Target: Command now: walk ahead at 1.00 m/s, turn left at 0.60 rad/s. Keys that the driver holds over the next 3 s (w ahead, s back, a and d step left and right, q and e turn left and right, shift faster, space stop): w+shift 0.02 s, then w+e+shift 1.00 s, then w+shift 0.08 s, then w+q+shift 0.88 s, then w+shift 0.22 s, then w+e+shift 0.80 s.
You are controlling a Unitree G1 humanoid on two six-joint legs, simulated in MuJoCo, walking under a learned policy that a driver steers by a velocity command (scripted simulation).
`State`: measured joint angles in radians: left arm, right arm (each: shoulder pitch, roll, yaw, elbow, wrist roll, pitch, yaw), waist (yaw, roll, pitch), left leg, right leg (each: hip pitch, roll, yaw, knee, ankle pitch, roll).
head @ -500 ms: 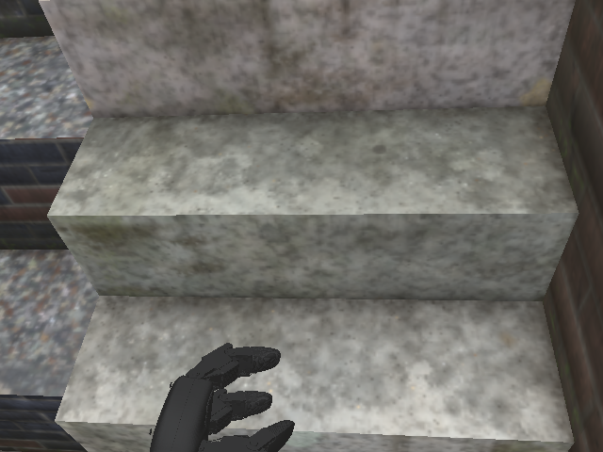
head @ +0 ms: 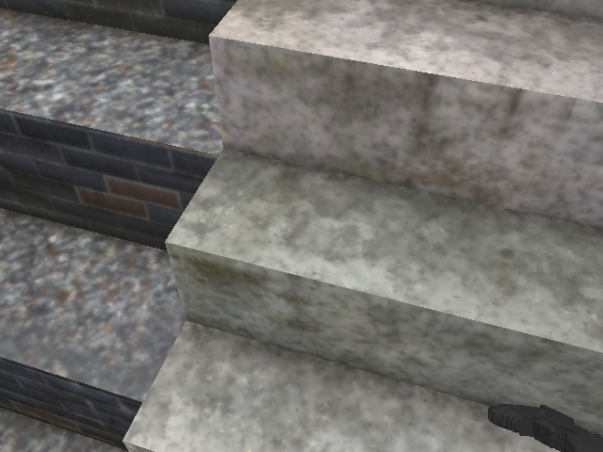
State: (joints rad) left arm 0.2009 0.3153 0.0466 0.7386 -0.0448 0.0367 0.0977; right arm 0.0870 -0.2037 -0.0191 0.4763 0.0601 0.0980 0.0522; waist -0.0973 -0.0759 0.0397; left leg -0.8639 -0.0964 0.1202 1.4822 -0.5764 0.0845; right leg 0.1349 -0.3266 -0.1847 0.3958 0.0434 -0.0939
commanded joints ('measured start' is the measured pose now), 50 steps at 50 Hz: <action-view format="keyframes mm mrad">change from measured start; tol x64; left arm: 1 -196 -12 -14 -196 -7 -55 -44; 50 403 105 10 -23 144 -36 -141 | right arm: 1 78 -214 -95 -17 -81 -39 -15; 50 -369 95 56 -225 -55 -136 -55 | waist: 1 -5 118 -100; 24 199 -284 -99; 31 211 645 -275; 50 218 -513 18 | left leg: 1 322 170 -948 -921 -264 169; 22 780 164 -79 -907 1057 -330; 27 450 140 -233 -524 -250 -147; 32 855 526 -331 -909 1225 117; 35 584 412 -246 -960 232 48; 46 730 524 -13 -909 513 -31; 50 77 33 90 438 -176 -159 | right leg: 1 -421 252 195 752 -373 -65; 15 -876 417 282 1330 -373 23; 28 -790 193 575 -4 -571 -229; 33 -901 333 156 1782 -529 218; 48 -479 205 -15 71 -137 -29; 50 -218 254 188 319 829 -143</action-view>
